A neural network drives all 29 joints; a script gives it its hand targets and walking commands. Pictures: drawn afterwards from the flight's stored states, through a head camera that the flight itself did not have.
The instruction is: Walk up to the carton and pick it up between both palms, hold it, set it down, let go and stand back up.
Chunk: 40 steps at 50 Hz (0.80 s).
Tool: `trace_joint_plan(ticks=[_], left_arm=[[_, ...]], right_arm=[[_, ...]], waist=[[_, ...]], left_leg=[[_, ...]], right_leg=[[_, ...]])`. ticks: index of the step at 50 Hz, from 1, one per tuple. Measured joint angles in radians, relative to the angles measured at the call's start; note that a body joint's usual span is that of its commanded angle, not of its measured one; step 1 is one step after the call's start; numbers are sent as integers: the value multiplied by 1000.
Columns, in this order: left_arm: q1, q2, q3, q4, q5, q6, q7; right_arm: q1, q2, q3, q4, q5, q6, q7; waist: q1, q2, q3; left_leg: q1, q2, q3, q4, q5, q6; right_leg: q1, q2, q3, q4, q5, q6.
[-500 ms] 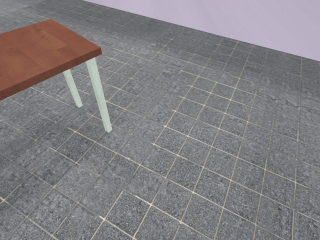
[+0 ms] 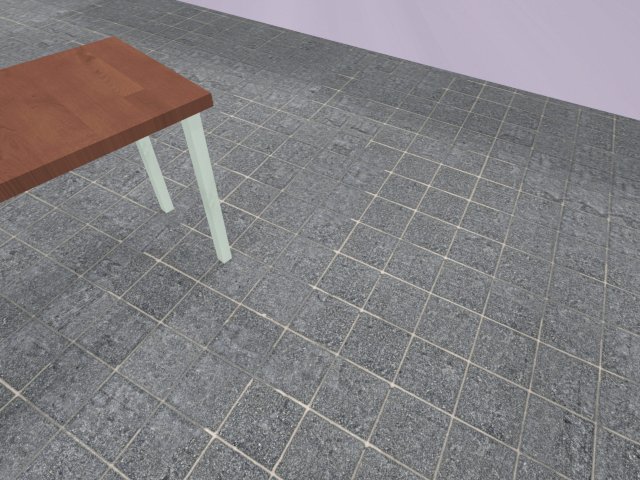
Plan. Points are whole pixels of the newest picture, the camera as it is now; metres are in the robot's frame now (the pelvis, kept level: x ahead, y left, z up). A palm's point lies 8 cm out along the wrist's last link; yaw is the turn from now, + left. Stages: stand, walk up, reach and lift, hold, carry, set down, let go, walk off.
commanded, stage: walk up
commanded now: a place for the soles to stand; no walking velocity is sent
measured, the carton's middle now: out of the picture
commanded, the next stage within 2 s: none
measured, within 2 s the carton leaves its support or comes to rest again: neither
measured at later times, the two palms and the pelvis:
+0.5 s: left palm out of the picture +0.08 +0.40 -0.13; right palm (382, 428) +0.22 -0.09 -0.13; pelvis +0.08 +0.12 -0.02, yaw +24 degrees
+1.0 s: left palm out of the picture -0.01 +0.45 -0.17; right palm (223, 295) +0.45 +0.18 -0.14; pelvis +0.20 +0.29 -0.04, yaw +45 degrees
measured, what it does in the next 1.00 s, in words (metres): steps to the left, turning left: left foot, then right foot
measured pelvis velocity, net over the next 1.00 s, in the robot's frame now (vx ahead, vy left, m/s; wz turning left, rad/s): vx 0.20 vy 0.29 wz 0.78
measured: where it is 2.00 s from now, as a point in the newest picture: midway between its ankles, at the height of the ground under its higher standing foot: (145, 428)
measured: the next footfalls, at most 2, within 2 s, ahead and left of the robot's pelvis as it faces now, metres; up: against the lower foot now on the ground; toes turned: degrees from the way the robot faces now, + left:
left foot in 0.26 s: +0.14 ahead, +0.24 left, +0.00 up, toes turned +24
right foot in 0.58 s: +0.25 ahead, +0.08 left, +0.00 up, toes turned +23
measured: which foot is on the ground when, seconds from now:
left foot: down 0.00-0.00, up 0.02-0.24, down 0.26-0.58, up 0.60-0.92, down 0.94-1.00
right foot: down 0.00-0.26, up 0.28-0.56, down 0.58-0.94, up 0.96-1.00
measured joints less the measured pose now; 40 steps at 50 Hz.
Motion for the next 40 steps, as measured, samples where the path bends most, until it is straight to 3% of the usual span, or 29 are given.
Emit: trace_joint_plan(ticks=[3,6,10,12,13,14,15,17,19,23,27,30,32,36,40], left_arm=[[-19,22,29,-64,29,-33,16],[-36,52,39,-100,40,-59,31],[-44,109,48,-149,44,-63,17],[-39,138,50,-168,52,-50,5],[-34,150,49,-175,56,-41,-2],[-35,163,45,-183,55,-29,-12],[-42,179,40,-198,45,-13,-26],[-65,209,32,-244,18,6,-50],[-88,222,19,-292,3,-4,-60],[-96,206,0,-370,1,-30,-68],[-52,172,-7,-416,-3,-35,-67],[16,159,-3,-456,4,-51,-56],[57,146,-7,-457,2,-58,-28],[113,119,-15,-381,-7,-68,-7],[149,116,-7,-332,9,-93,-20]], right_arm=[[11,-46,-26,-37,-32,37,24],[-2,-107,-49,-79,-46,57,47],[-40,-172,-54,-141,-42,55,77],[-59,-194,-52,-172,-33,43,88],[-63,-207,-53,-190,-29,28,89],[-68,-214,-59,-209,-26,13,84],[-73,-210,-66,-230,-16,3,77],[-73,-184,-59,-263,7,5,56],[-63,-157,-42,-287,6,17,37],[-34,-118,-21,-318,-18,18,32],[-2,-106,-6,-333,-26,26,47],[20,-107,2,-326,-29,48,56],[17,-116,1,-319,-37,58,66],[-3,-156,-7,-311,-49,52,91],[-29,-174,-12,-302,-37,44,109]], waist=[[2,21,23],[9,27,49],[21,-3,88],[25,-29,92],[22,-36,85],[14,-48,84],[4,-59,83],[-7,-86,81],[-10,-100,74],[-15,-79,48],[-24,-28,9],[-6,-5,-27],[17,9,-36],[39,51,-22],[54,57,7]], left_leg=[[-169,32,20,341,-127,-52],[-302,96,41,519,-109,-88],[-360,171,60,420,-53,-73],[-344,172,88,317,-6,-43],[-328,156,92,268,30,-24],[-339,131,95,285,90,-14],[-360,107,93,330,83,-6],[-360,61,91,350,49,8],[-327,23,87,304,49,25],[-252,-16,68,197,77,40],[-196,-34,29,157,60,44],[-205,-52,-10,262,-102,16],[-275,-64,-23,458,-177,-28],[-402,-4,-12,684,-61,-97],[-448,86,-19,583,35,-106]], right_leg=[[7,-14,-85,46,-45,0],[45,-45,-154,56,-71,14],[104,-105,-217,90,-121,43],[119,-154,-237,144,-170,46],[109,-181,-242,201,-203,26],[74,-206,-214,306,-226,-6],[11,-194,-138,452,-260,-28],[-120,-122,2,705,-315,-54],[-223,-75,42,795,-312,-59],[-348,-39,8,653,-267,-56],[-347,-7,-26,430,-150,-64],[-266,14,-44,264,-47,-82],[-258,-6,-66,292,-14,-59],[-171,-38,-113,244,-44,-30],[-57,-69,-169,139,-40,2]])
